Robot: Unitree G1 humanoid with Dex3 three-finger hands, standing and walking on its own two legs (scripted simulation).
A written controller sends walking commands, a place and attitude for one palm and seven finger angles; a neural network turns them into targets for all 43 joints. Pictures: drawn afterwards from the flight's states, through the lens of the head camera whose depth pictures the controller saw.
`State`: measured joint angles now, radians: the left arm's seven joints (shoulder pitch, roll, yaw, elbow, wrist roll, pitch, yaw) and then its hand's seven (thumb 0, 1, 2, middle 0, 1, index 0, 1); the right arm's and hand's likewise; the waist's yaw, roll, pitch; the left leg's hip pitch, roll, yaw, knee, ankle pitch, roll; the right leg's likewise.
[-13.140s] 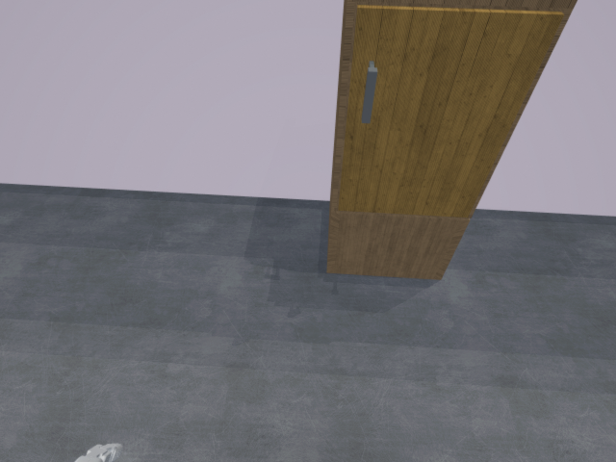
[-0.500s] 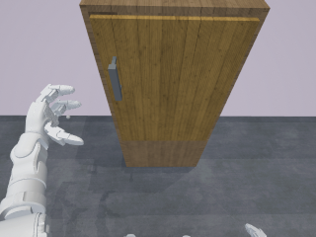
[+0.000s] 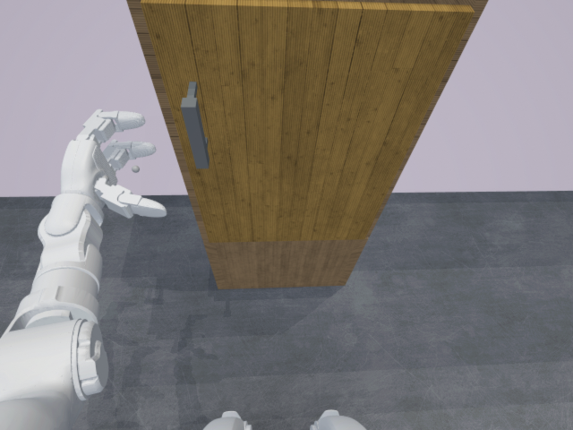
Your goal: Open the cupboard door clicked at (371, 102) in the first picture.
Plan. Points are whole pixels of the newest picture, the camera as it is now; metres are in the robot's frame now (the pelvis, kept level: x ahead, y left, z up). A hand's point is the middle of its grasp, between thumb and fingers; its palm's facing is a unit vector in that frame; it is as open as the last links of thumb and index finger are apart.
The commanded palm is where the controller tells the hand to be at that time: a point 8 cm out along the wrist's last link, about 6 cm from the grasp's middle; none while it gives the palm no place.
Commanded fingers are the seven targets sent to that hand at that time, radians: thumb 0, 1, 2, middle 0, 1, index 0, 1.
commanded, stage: move the hooked fingers beside the handle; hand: left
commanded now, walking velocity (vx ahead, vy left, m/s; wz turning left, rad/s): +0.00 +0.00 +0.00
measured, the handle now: (197, 127) +0.54 +0.14 +0.08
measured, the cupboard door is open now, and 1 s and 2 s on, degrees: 0 0 0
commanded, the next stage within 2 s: slide the fingers in behind the handle in 1.10 s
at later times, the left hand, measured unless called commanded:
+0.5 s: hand (162, 146) +0.50 +0.18 +0.08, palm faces +0.02 -1.00 +0.00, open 13.9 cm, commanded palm +0.46 +0.23 +0.08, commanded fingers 0.00 -0.50 0.30 -0.30 -1.20 -0.30 -1.20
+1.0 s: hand (157, 153) +0.48 +0.18 +0.09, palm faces +0.03 -1.00 -0.01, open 14.0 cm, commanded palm +0.46 +0.23 +0.08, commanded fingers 0.00 -0.50 0.30 -0.30 -1.20 -0.30 -1.20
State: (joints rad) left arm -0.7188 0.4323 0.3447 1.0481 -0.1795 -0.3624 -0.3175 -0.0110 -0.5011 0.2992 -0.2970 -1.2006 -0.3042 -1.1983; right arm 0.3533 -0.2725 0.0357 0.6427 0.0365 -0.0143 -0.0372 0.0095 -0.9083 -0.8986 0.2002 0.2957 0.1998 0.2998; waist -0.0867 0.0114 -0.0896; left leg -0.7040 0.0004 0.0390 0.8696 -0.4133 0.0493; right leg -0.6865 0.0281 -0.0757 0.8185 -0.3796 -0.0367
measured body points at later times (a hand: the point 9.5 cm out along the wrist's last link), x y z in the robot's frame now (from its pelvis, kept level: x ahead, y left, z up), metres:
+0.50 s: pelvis +0.01 +0.00 -0.01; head +0.11 +0.00 +0.43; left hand +0.49 +0.23 +0.09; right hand +0.00 -0.26 -0.12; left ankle +0.00 +0.08 -0.70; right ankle +0.01 -0.10 -0.70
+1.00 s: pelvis +0.01 -0.01 -0.01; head +0.09 +0.00 +0.44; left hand +0.47 +0.24 +0.09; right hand +0.05 -0.27 -0.12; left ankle +0.00 +0.08 -0.70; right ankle +0.01 -0.10 -0.70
